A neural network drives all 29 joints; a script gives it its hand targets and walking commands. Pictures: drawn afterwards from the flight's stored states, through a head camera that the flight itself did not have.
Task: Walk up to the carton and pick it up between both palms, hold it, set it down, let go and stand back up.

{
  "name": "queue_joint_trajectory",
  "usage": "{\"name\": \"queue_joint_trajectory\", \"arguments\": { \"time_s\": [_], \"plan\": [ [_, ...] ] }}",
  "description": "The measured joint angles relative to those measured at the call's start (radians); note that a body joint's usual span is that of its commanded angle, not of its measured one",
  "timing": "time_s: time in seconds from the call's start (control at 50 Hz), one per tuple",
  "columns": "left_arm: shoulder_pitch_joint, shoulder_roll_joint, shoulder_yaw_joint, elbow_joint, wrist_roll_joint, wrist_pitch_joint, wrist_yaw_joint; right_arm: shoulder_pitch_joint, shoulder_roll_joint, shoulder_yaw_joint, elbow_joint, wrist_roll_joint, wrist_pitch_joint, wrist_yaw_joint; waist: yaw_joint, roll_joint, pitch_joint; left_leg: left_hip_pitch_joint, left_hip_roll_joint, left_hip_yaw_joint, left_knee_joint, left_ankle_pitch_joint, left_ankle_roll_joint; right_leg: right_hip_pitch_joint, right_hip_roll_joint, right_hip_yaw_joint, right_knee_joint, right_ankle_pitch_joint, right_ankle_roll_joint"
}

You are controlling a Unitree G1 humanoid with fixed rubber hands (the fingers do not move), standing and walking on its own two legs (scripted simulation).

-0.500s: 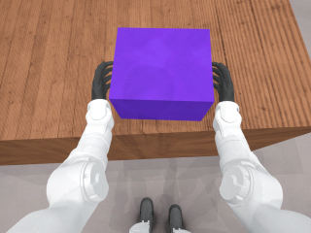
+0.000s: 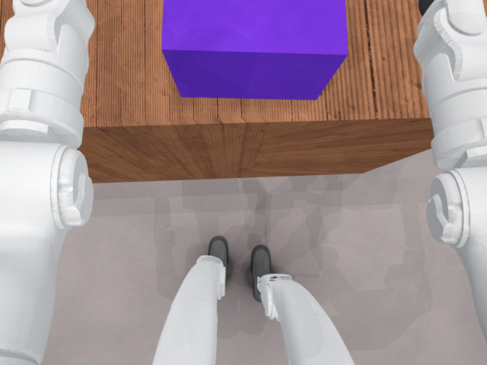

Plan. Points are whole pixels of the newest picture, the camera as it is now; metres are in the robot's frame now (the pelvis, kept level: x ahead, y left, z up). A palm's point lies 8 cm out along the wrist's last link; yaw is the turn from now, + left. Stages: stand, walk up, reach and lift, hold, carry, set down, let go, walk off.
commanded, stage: set down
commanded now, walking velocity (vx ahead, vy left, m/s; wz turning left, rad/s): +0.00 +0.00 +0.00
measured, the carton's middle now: (252, 17) +0.60 +0.06 -0.05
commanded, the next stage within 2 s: let go in 0.68 s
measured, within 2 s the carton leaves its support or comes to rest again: neither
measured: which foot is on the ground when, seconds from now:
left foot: down 0.00-1.00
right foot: down 0.00-1.00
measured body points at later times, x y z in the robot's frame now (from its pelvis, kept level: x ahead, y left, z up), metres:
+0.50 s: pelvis +0.03 +0.03 -0.01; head +0.13 +0.05 +0.42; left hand +0.51 +0.26 +0.08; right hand +0.55 -0.11 +0.09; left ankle +0.08 +0.09 -0.73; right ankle +0.07 -0.07 -0.73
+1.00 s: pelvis +0.05 +0.02 -0.01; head +0.21 +0.04 +0.42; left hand +0.51 +0.24 +0.00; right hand +0.56 -0.11 +0.02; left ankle +0.08 +0.09 -0.73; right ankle +0.07 -0.07 -0.73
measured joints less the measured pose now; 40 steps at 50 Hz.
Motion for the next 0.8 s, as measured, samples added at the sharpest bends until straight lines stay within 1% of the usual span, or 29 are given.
{"name": "queue_joint_trajectory", "arguments": {
  "time_s": [0.06, 0.1, 0.14, 0.18, 0.24, 0.28, 0.3, 0.34, 0.36, 0.4, 0.46, 0.52, 0.56, 0.62, 0.68, 0.72, 0.78, 0.8],
  "plan": [
    [-0.017, 0.086, -0.149, 0.003, -0.120, 0.037, -0.032, -0.037, -0.063, 0.072, 0.054, 0.082, 0.067, 0.027, -0.021, -0.018, -0.014, 0.052, -0.003, -0.007, 0.016, -0.019, 0.001, 0.058, -0.002, -0.006, 0.008, -0.018, -0.006],
    [-0.025, 0.120, -0.235, 0.018, -0.163, 0.033, -0.060, -0.059, -0.098, 0.102, 0.096, 0.118, 0.089, 0.047, -0.038, -0.028, -0.076, 0.021, -0.013, -0.019, 0.019, -0.017, 0.006, 0.032, -0.010, -0.020, 0.013, -0.024, -0.006],
    [0.009, 0.115, -0.288, 0.039, -0.167, 0.024, -0.084, -0.043, -0.110, 0.118, 0.145, 0.120, 0.098, 0.071, -0.052, -0.035, -0.235, -0.086, -0.028, -0.033, 0.002, 0.005, 0.012, -0.073, -0.023, -0.036, 0.005, -0.016, -0.006],
    [0.092, 0.074, -0.297, 0.049, -0.140, 0.018, -0.105, 0.009, -0.094, 0.110, 0.192, 0.087, 0.098, 0.101, -0.064, -0.036, -0.450, -0.218, -0.047, -0.045, -0.041, 0.042, 0.019, -0.206, -0.040, -0.049, -0.025, 0.007, -0.011],
    [0.263, -0.011, -0.248, 0.046, -0.059, -0.002, -0.134, 0.105, -0.032, 0.068, 0.271, 0.021, 0.070, 0.152, -0.071, -0.023, -0.729, -0.354, -0.069, -0.055, -0.112, 0.085, 0.018, -0.344, -0.060, -0.058, -0.081, 0.036, 0.001],
    [0.378, -0.061, -0.193, 0.024, 0.001, -0.031, -0.149, 0.166, 0.018, 0.019, 0.305, -0.030, 0.036, 0.170, -0.073, -0.010, -0.804, -0.365, -0.078, -0.056, -0.139, 0.095, 0.015, -0.356, -0.069, -0.058, -0.103, 0.043, 0.005],
    [0.426, -0.082, -0.168, 0.016, 0.030, -0.045, -0.151, 0.195, 0.042, -0.017, 0.307, -0.046, 0.021, 0.171, -0.075, 0.001, -0.816, -0.361, -0.081, -0.058, -0.144, 0.096, 0.018, -0.349, -0.071, -0.059, -0.111, 0.044, 0.008],
    [0.491, -0.117, -0.138, 0.009, 0.063, -0.066, -0.131, 0.242, 0.085, -0.088, 0.289, -0.085, 0.001, 0.167, -0.080, 0.021, -0.831, -0.361, -0.085, -0.062, -0.143, 0.094, 0.024, -0.344, -0.075, -0.064, -0.118, 0.044, 0.014],
    [0.506, -0.130, -0.137, 0.012, 0.063, -0.073, -0.115, 0.256, 0.101, -0.114, 0.279, -0.106, -0.002, 0.166, -0.082, 0.030, -0.837, -0.367, -0.087, -0.064, -0.141, 0.095, 0.026, -0.350, -0.077, -0.066, -0.116, 0.044, 0.017],
    [0.508, -0.151, -0.149, 0.024, 0.043, -0.075, -0.088, 0.263, 0.123, -0.143, 0.264, -0.144, 0.008, 0.163, -0.085, 0.044, -0.852, -0.392, -0.091, -0.067, -0.134, 0.097, 0.029, -0.374, -0.080, -0.071, -0.105, 0.042, 0.020],
    [0.466, -0.183, -0.154, 0.031, 0.034, -0.078, -0.064, 0.246, 0.142, -0.161, 0.249, -0.187, 0.025, 0.155, -0.079, 0.048, -0.867, -0.435, -0.092, -0.067, -0.114, 0.097, 0.034, -0.421, -0.082, -0.073, -0.078, 0.037, 0.023],
    [0.407, -0.210, -0.133, 0.026, 0.063, -0.085, -0.055, 0.211, 0.154, -0.179, 0.245, -0.215, 0.024, 0.141, -0.077, 0.044, -0.871, -0.463, -0.090, -0.066, -0.098, 0.095, 0.036, -0.450, -0.081, -0.074, -0.058, 0.033, 0.024],
    [0.370, -0.221, -0.118, 0.031, 0.090, -0.078, -0.051, 0.185, 0.155, -0.182, 0.258, -0.218, 0.025, 0.131, -0.076, 0.041, -0.870, -0.467, -0.089, -0.063, -0.094, 0.093, 0.036, -0.456, -0.081, -0.072, -0.052, 0.032, 0.024],
    [0.321, -0.229, -0.076, 0.062, 0.137, -0.064, -0.051, 0.146, 0.155, -0.195, 0.290, -0.232, 0.031, 0.117, -0.078, 0.039, -0.850, -0.448, -0.088, -0.059, -0.094, 0.088, 0.035, -0.440, -0.080, -0.067, -0.050, 0.028, 0.024],
    [0.299, -0.236, -0.026, 0.128, 0.184, -0.084, -0.066, 0.144, 0.163, -0.209, 0.304, -0.260, 0.018, 0.112, -0.085, 0.038, -0.825, -0.406, -0.087, -0.059, -0.111, 0.087, 0.034, -0.395, -0.079, -0.064, -0.073, 0.030, 0.023],
    [0.315, -0.240, 0.004, 0.154, 0.208, -0.100, -0.077, 0.173, 0.172, -0.214, 0.289, -0.269, 0.004, 0.111, -0.086, 0.030, -0.817, -0.377, -0.086, -0.054, -0.129, 0.088, 0.034, -0.368, -0.077, -0.057, -0.092, 0.034, 0.022],
    [0.368, -0.238, 0.047, 0.180, 0.251, -0.139, -0.094, 0.214, 0.193, -0.223, 0.303, -0.278, -0.034, 0.111, -0.100, 0.025, -0.802, -0.340, -0.086, -0.055, -0.150, 0.087, 0.030, -0.329, -0.076, -0.056, -0.116, 0.034, 0.018],
    [0.393, -0.239, 0.058, 0.178, 0.254, -0.160, -0.097, 0.236, 0.201, -0.226, 0.294, -0.279, -0.050, 0.109, -0.103, 0.023, -0.796, -0.331, -0.087, -0.056, -0.156, 0.087, 0.029, -0.321, -0.076, -0.056, -0.121, 0.033, 0.016]
  ]
}}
